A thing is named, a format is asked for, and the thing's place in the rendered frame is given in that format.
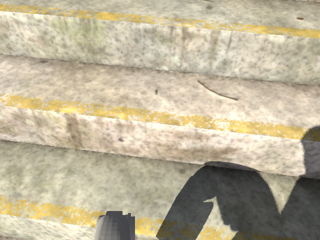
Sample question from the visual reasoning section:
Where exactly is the robot left thigh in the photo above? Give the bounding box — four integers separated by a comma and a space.
94, 211, 135, 240

